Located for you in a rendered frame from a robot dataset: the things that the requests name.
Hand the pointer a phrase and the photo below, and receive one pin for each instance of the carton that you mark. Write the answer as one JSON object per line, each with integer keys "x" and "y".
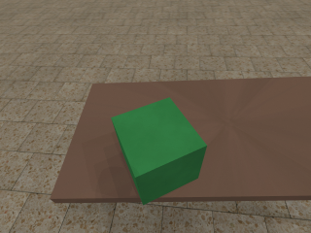
{"x": 162, "y": 150}

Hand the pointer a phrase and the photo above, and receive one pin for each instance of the table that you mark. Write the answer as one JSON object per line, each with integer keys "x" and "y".
{"x": 257, "y": 132}

